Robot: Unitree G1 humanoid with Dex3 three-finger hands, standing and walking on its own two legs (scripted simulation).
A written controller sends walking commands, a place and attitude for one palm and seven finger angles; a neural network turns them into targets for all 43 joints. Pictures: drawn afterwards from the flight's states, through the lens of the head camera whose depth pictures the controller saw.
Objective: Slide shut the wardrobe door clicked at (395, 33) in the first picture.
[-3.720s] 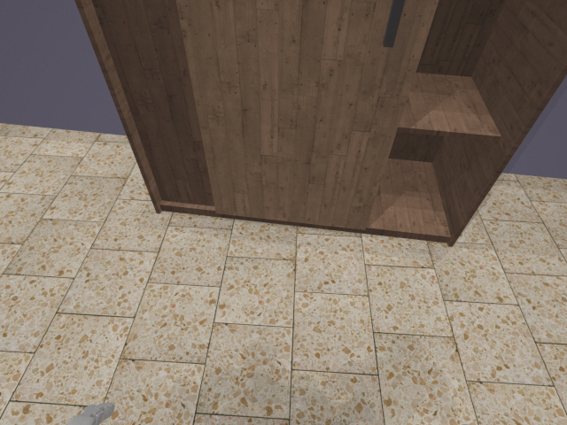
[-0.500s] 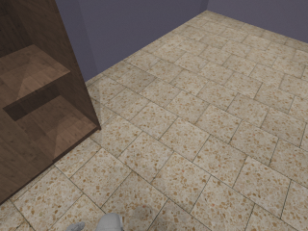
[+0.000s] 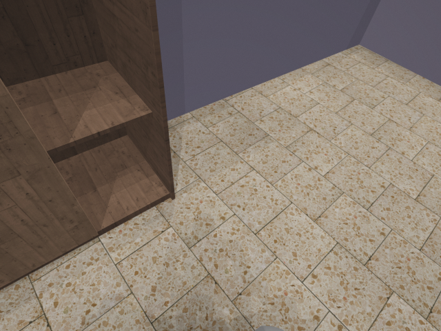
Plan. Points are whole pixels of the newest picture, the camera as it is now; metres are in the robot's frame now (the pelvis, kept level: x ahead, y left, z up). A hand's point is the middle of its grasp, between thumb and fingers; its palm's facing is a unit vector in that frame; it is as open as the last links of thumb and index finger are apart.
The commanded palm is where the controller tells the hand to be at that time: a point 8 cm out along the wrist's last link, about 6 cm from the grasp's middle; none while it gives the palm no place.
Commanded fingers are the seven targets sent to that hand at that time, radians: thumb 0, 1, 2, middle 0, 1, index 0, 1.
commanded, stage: turn to face it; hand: left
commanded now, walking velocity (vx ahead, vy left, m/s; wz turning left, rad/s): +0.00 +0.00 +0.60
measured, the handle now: out of the picture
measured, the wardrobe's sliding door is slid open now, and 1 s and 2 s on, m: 0.38 0.38 0.38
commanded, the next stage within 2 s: take the last steps up to it in 1.10 s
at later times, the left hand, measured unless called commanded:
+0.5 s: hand out of the picture +0.07 +0.15 -0.13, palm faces +0.31 -0.91 -0.28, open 7.4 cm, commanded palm none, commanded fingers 0.00 0.90 0.90 -0.20 -0.30 -0.20 -0.30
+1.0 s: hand out of the picture -0.07 +0.18 -0.17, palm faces +0.56 -0.79 -0.24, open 7.4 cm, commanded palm none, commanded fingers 0.00 0.90 0.90 -0.20 -0.30 -0.20 -0.30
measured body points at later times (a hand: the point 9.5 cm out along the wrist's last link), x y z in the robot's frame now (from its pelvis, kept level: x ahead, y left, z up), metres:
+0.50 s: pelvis +0.02 -0.07 +0.01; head +0.05 -0.09 +0.45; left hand +0.06 +0.19 -0.11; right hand +0.14 -0.31 -0.15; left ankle -0.02 +0.06 -0.64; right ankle +0.04 -0.17 -0.73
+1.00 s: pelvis +0.01 -0.02 +0.00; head +0.02 +0.02 +0.45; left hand -0.10 +0.22 -0.15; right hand +0.24 -0.17 -0.12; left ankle -0.03 +0.05 -0.73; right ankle +0.07 -0.17 -0.66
